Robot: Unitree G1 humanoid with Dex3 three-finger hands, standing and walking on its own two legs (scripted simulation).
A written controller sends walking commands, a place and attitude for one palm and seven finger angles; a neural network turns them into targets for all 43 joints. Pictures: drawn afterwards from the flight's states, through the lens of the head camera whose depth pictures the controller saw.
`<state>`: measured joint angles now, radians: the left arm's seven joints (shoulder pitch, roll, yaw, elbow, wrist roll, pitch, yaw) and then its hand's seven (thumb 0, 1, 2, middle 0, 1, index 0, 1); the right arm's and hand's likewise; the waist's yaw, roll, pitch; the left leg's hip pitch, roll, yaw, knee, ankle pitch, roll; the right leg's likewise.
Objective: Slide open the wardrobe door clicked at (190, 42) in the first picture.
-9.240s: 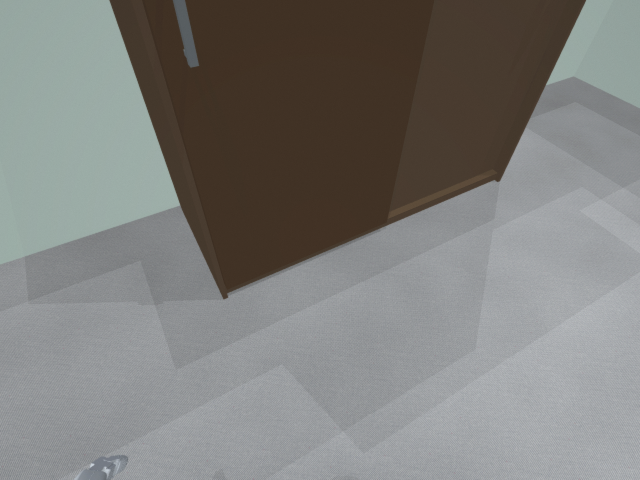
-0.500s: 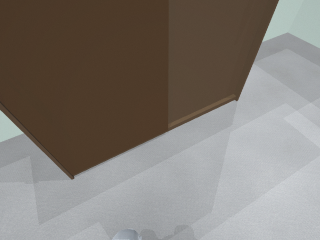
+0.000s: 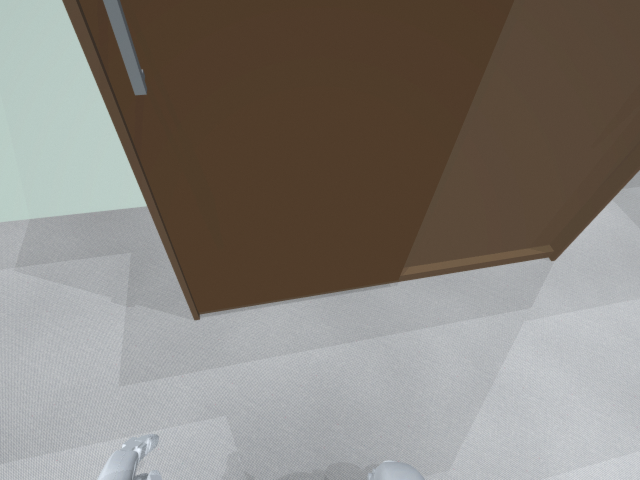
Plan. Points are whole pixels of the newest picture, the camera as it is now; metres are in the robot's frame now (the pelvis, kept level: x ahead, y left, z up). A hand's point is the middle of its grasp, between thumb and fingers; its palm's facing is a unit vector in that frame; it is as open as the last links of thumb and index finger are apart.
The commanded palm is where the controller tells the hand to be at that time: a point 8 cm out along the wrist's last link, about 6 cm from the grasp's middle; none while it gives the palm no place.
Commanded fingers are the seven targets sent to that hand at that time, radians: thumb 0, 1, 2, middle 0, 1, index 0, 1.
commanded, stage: turn to face it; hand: left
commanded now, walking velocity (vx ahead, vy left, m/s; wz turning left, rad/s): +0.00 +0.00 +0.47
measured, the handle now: (121, 23) +0.68 +0.33 +0.21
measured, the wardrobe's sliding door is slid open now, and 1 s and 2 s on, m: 0.00 0.00 0.00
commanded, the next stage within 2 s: take the last steps up to it in 0.36 s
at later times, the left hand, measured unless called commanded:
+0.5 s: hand out of the picture +0.00 +0.13 -0.15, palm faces +0.26 -0.92 -0.29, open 7.4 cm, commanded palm none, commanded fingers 0.00 0.90 0.90 -0.20 -0.30 -0.20 -0.30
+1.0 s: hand out of the picture -0.07 +0.19 -0.18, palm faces +0.38 -0.91 -0.17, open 7.4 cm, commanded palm none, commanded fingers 0.00 0.90 0.90 -0.20 -0.30 -0.20 -0.30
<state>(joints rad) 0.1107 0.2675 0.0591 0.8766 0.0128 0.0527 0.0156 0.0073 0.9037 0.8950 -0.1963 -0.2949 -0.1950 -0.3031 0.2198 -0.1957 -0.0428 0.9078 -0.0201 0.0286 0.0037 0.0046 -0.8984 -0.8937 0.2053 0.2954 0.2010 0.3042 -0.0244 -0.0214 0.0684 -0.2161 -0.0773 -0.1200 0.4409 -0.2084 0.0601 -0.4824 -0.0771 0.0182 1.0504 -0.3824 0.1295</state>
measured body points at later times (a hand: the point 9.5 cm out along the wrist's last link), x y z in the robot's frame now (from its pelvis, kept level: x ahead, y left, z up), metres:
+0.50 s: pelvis -0.02 -0.08 +0.00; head +0.00 -0.11 +0.45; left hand -0.02 +0.18 -0.12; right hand +0.07 -0.33 -0.17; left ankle -0.09 +0.10 -0.65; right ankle +0.01 -0.15 -0.74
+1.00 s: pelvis +0.02 +0.02 +0.00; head +0.00 +0.04 +0.45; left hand -0.09 +0.24 -0.17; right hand +0.12 -0.19 -0.14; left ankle -0.08 +0.07 -0.74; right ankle +0.08 -0.10 -0.66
